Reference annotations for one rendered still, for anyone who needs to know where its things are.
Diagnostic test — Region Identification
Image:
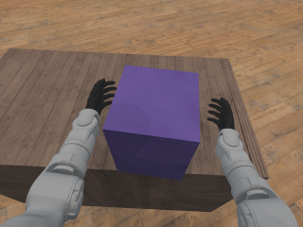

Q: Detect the right robot hand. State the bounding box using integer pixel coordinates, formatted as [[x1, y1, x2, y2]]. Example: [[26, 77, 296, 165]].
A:
[[207, 97, 235, 131]]

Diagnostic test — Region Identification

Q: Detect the left robot hand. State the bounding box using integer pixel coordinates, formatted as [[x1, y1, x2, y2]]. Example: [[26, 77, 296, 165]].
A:
[[85, 79, 117, 115]]

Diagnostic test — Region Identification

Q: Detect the carton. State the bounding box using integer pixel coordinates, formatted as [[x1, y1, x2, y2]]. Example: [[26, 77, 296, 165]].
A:
[[102, 64, 200, 181]]

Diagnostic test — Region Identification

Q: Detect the left robot forearm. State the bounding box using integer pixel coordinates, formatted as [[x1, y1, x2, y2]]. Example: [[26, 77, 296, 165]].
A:
[[26, 109, 100, 210]]

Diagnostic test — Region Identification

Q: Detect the right robot upper arm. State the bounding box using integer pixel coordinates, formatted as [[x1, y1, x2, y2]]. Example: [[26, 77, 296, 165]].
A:
[[236, 198, 297, 227]]

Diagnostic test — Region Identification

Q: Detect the pedestal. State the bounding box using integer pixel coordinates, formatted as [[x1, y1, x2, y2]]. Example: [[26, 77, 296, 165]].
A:
[[0, 48, 270, 212]]

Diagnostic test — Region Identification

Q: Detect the left robot upper arm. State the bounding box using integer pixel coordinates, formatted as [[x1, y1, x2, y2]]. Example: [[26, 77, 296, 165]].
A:
[[0, 171, 84, 227]]

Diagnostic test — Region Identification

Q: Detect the right robot forearm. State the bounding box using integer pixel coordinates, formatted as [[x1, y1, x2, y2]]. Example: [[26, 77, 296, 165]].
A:
[[215, 129, 299, 227]]

